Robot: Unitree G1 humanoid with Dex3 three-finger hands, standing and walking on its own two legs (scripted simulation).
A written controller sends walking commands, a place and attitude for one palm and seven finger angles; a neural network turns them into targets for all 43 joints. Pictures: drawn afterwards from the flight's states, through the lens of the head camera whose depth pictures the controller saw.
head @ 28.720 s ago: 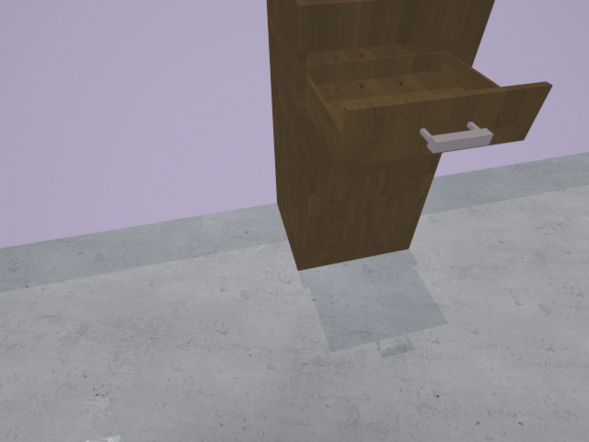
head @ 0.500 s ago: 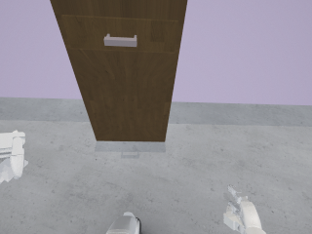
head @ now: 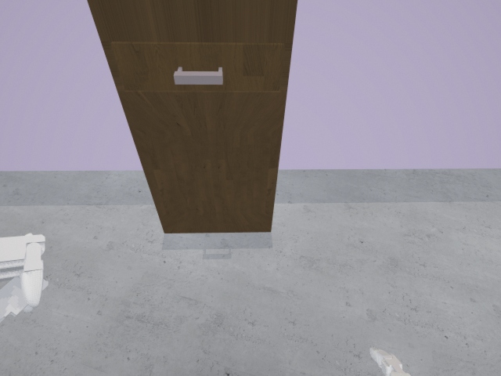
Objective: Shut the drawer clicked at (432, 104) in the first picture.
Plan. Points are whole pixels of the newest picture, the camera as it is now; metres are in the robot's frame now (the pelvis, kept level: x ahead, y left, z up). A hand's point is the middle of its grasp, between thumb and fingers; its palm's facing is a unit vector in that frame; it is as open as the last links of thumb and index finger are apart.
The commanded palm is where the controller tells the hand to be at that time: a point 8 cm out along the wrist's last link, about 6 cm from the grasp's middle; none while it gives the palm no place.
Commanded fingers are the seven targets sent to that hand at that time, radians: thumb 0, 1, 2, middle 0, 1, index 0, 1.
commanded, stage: stop stepping back and stand still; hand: left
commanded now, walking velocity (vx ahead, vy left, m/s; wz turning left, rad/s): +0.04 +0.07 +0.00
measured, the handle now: (199, 74) +0.86 +0.18 +0.07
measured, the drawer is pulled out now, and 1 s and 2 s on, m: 0.00 0.00 0.00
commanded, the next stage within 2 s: let the arm hang, fingers relaxed in 0.62 s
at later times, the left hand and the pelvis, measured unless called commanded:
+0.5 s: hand (39, 248) +0.22 +0.26 +0.17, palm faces +0.36 -0.80 -0.49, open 3.2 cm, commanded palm +0.17 +0.30 +0.18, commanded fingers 0.00 0.90 0.90 -1.40 -1.60 -1.40 -1.60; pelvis +0.04 +0.02 +0.01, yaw +1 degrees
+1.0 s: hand out of the picture +0.09 +0.22 -0.15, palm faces +0.02 -0.97 -0.22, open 3.1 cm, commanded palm none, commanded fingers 0.00 0.90 0.90 -0.80 -0.95 -0.80 -0.95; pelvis +0.01 +0.03 +0.00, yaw +3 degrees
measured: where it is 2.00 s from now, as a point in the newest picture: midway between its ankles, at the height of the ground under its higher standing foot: outside the picture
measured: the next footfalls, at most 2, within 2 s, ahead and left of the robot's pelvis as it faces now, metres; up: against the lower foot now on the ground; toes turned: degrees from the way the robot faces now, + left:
left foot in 0.14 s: +0.08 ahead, +0.13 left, +0.00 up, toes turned +5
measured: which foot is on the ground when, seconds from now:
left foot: up 0.00-0.12, down 0.14-1.00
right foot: down 0.00-1.00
